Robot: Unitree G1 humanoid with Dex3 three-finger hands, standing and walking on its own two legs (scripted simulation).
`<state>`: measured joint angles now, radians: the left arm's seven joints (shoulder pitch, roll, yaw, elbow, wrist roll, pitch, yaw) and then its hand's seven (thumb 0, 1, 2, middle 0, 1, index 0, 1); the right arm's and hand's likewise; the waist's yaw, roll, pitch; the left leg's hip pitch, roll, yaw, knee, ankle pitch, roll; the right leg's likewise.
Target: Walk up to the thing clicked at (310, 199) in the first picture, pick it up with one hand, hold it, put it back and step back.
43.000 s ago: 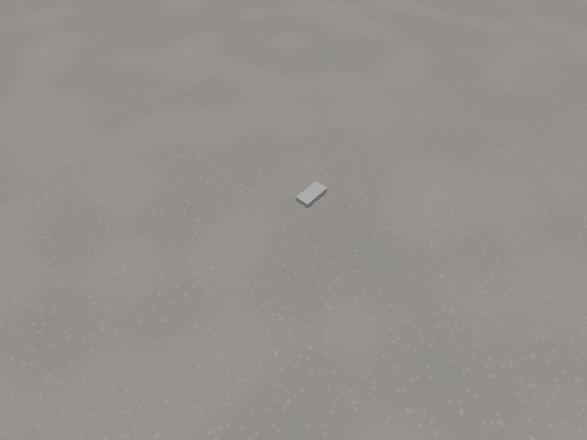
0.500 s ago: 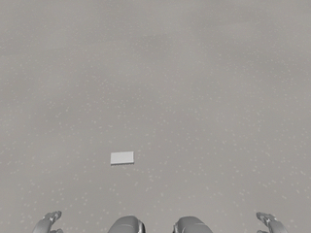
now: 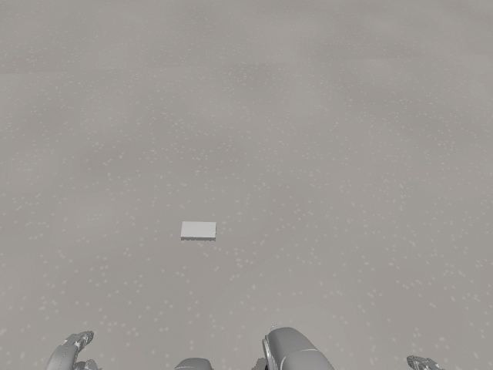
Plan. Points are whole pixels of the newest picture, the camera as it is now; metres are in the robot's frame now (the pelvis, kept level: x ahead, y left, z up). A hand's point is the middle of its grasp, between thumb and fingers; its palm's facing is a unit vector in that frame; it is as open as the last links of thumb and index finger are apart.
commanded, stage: step back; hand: left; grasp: from above
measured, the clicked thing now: (198, 230) +0.69 +0.16 -0.75
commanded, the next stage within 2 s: none
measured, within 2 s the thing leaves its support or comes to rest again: neither
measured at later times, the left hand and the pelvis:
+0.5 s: hand out of the picture -0.08 +0.22 -0.13, palm faces -0.07 -0.90 -0.42, open 7.4 cm; pelvis -0.17 -0.04 +0.00, yaw -4 degrees
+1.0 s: hand out of the picture -0.25 +0.20 -0.17, palm faces -0.07 -0.92 -0.38, open 7.4 cm; pelvis -0.34 -0.07 -0.02, yaw -4 degrees
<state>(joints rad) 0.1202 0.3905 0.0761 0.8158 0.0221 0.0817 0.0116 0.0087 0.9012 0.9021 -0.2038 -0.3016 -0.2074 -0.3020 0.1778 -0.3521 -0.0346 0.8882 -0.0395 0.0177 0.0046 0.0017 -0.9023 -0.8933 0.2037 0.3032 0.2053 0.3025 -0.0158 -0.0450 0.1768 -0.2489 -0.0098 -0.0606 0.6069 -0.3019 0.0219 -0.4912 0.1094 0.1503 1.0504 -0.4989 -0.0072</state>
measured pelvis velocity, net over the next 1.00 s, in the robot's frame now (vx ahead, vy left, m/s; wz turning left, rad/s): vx -0.34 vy -0.07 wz -0.08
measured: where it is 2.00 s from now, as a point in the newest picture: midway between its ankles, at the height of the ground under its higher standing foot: outside the picture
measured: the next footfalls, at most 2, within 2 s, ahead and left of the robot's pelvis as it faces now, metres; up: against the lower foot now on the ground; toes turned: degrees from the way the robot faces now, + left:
right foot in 0.30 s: -0.11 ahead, -0.16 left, +0.00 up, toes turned -2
left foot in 0.66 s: -0.21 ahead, +0.08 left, +0.00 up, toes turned -2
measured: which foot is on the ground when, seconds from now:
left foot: down 0.00-0.34, up 0.36-0.64, down 0.66-1.00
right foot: up 0.00-0.28, down 0.30-0.68, up 0.70-0.98, down 1.00-1.00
